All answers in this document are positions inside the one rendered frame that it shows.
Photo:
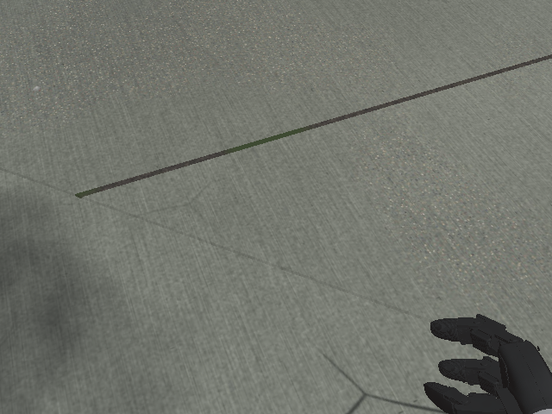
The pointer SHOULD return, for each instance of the right robot hand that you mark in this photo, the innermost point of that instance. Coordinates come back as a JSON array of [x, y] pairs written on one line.
[[519, 383]]

